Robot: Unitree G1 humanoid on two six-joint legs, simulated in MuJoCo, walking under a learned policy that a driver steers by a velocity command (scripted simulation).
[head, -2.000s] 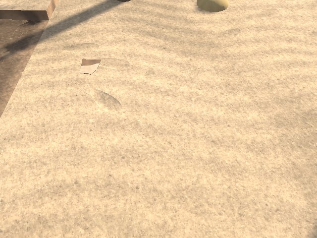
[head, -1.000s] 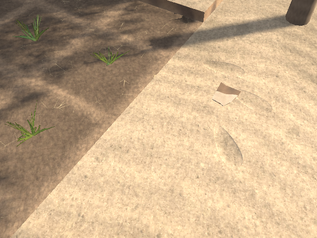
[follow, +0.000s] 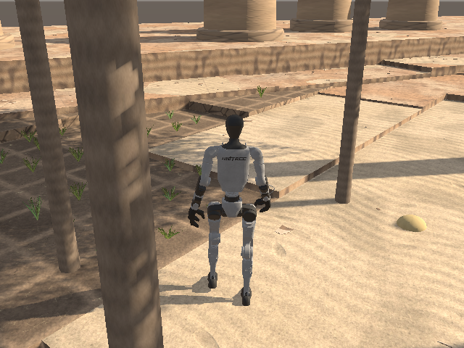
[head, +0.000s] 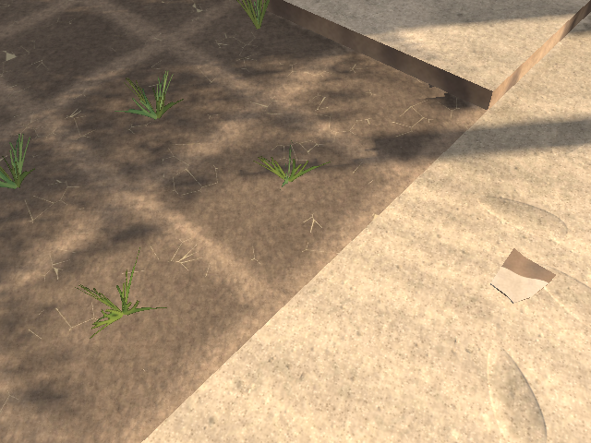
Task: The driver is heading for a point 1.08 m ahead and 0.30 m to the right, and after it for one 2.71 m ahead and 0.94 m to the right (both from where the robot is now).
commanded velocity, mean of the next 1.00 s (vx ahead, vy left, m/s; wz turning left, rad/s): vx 0.03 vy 0.00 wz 0.00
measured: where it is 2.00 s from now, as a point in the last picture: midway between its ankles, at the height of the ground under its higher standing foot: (344, 413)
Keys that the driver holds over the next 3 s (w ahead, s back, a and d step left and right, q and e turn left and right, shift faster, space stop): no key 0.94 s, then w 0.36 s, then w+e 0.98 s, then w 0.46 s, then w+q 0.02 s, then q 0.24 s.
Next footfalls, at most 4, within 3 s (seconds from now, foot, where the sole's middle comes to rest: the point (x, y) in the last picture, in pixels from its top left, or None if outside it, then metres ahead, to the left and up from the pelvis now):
0.06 left None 0.13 0.13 -0.78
1.70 right None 0.48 -0.12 -0.78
2.22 left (355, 312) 0.82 -0.04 -0.78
2.72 right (499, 291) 0.89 -0.41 -0.78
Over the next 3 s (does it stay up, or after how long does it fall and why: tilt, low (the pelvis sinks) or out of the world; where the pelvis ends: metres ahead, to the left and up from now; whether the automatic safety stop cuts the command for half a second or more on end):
stays up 0.91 -0.32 0.00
